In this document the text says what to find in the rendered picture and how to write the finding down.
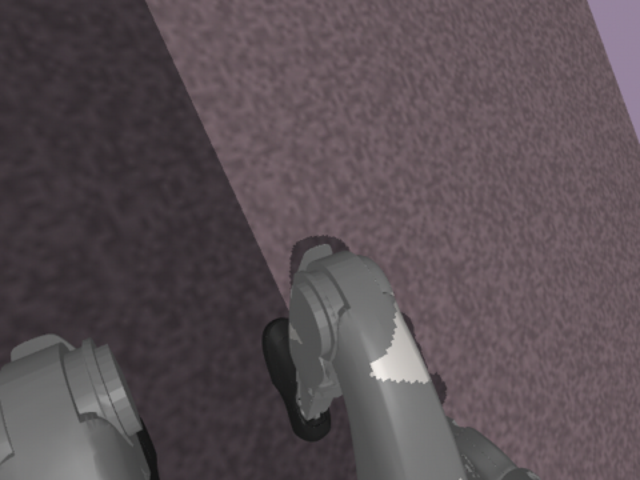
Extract left robot foot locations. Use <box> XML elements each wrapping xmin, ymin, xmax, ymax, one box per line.
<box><xmin>136</xmin><ymin>416</ymin><xmax>160</xmax><ymax>480</ymax></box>

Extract right robot hand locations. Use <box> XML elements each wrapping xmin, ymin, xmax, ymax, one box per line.
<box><xmin>446</xmin><ymin>416</ymin><xmax>518</xmax><ymax>480</ymax></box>

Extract right robot foot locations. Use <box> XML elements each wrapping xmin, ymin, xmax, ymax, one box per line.
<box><xmin>262</xmin><ymin>318</ymin><xmax>331</xmax><ymax>442</ymax></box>

